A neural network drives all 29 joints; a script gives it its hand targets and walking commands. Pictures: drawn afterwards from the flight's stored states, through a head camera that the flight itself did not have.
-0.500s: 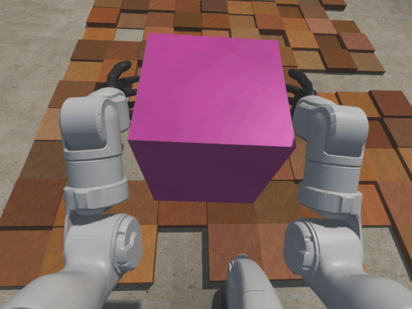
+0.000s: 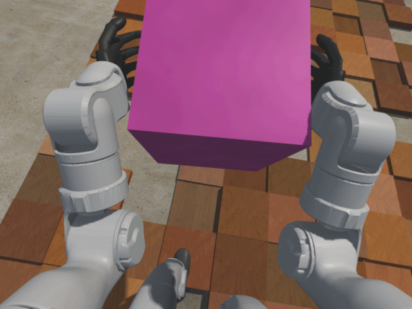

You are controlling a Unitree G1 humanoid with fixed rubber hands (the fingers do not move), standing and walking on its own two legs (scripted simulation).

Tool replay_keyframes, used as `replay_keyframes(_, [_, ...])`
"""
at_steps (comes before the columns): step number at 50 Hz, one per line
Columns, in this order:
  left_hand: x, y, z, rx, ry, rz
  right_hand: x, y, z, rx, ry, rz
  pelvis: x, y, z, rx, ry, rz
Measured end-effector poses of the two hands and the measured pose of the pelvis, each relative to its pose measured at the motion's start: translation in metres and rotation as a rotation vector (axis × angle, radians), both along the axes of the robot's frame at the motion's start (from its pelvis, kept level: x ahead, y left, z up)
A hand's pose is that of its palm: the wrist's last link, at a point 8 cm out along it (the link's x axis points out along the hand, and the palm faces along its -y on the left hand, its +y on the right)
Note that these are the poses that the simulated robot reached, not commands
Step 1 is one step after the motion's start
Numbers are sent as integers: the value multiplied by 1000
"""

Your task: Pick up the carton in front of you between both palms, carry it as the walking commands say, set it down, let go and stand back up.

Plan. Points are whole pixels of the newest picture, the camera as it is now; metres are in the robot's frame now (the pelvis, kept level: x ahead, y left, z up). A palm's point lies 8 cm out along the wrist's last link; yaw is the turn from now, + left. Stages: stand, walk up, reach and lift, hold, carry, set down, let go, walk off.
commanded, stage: carry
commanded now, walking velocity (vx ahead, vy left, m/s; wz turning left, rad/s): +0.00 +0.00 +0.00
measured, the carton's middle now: (216, 99) +0.43 +0.04 +0.11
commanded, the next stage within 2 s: none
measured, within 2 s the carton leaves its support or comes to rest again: neither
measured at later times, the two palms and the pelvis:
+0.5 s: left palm (173, 35) +0.54 +0.13 +0.14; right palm (334, 62) +0.53 -0.17 +0.14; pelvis +0.18 -0.01 +0.03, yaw -1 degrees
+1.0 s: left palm (170, 16) +0.58 +0.14 +0.15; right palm (328, 44) +0.57 -0.16 +0.14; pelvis +0.21 +0.00 +0.03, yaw -1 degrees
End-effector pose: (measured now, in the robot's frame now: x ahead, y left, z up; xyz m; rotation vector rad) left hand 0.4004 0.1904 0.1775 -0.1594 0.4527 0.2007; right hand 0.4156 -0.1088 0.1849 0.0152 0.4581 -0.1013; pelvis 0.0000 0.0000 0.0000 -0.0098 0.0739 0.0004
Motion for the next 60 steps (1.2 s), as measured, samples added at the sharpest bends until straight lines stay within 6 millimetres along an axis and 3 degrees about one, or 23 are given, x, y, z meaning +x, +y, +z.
replay_keyframes(4, [52,-22,2,33,107,-92,26,-22,-6,-8,109,-71,32,12,8,-2,4,-9])
replay_keyframes(10, [99,-54,1,30,192,-166,47,-53,-10,45,194,-177,75,19,22,-28,10,-27])
replay_keyframes(16, [126,-66,-3,58,223,-169,81,-64,-18,58,228,-153,121,9,20,-5,9,-35])
replay_keyframes(21, [134,-64,-23,99,315,-148,103,-64,-40,44,321,-96,156,0,23,-15,2,-25])
replay_keyframes(26, [143,-57,-40,99,343,-137,123,-57,-50,-6,348,-51,179,-6,26,-1,10,-22])
replay_keyframes(31, [153,-51,-46,101,317,-130,139,-51,-51,-30,322,-29,192,-9,26,2,21,-18])
replay_keyframes(38, [168,-48,-34,107,265,-121,152,-48,-43,-28,269,-36,202,-8,25,0,34,-11])
replay_keyframes(51, [179,-49,-29,115,273,-135,158,-48,-41,-22,278,-49,214,-2,27,-6,32,-16])
replay_keyframes(60, [176,-46,-31,119,280,-132,156,-46,-43,-22,285,-43,212,0,26,-8,23,-16])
